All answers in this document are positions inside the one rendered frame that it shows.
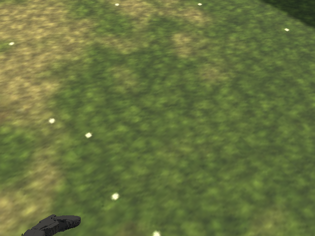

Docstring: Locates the left robot hand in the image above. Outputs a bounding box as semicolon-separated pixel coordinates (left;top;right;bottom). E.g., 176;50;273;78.
22;214;81;236

